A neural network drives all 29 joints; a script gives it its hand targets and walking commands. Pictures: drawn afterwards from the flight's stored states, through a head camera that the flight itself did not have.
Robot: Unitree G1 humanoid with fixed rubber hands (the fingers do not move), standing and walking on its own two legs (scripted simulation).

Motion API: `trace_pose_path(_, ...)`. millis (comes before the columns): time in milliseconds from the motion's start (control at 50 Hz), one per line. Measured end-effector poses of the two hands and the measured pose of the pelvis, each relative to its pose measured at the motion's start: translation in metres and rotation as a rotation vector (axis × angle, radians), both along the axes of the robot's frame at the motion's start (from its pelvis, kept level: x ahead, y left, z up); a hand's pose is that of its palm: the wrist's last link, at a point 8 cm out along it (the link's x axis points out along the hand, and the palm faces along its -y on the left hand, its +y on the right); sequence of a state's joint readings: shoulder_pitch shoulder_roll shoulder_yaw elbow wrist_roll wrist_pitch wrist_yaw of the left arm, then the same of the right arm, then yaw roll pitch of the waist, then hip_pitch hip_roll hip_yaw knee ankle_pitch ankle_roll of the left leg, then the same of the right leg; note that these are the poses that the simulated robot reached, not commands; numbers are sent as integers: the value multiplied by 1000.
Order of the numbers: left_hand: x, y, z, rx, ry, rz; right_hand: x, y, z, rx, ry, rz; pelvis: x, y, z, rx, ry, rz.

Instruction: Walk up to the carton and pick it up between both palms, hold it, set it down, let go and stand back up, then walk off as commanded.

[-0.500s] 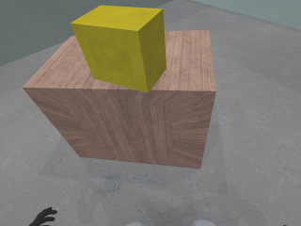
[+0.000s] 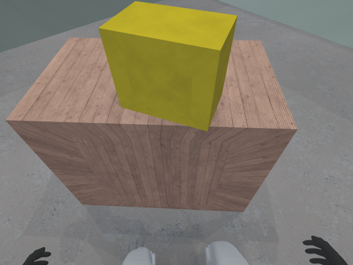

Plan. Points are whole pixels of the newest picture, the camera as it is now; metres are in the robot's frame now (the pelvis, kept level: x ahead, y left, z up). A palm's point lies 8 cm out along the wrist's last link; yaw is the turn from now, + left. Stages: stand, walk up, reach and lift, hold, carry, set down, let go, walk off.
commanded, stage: walk up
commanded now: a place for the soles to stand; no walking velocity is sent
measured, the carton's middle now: (171, 67) +0.62 +0.04 +0.11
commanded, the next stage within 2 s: none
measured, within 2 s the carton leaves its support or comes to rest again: neither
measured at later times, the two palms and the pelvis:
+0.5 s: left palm (25, 211) +0.25 +0.39 -0.04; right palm (289, 227) +0.21 -0.23 -0.05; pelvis +0.11 +0.08 +0.03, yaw -4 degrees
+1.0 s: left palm (27, 217) +0.24 +0.39 -0.05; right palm (291, 238) +0.18 -0.23 -0.04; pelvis +0.10 +0.09 +0.05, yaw -7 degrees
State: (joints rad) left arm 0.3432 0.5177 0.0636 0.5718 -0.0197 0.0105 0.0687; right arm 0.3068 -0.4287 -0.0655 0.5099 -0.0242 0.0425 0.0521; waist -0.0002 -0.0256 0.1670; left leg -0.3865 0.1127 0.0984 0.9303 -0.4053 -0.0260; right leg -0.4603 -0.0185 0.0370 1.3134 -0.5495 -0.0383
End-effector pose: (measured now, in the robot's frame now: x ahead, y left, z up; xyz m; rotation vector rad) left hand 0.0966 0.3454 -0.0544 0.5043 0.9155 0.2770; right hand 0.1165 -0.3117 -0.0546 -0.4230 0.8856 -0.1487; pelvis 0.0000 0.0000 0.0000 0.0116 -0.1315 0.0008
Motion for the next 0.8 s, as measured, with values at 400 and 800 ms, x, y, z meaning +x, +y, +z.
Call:
trace_pose_path(400,138,29,28,-60,-24,-119,63,60,-12,44,78,-88,94,69,22,21,63,-59)
trace_pose_path(800,160,49,-14,-183,146,-74,90,82,32,-20,53,-162,109,96,41,-28,70,-120)
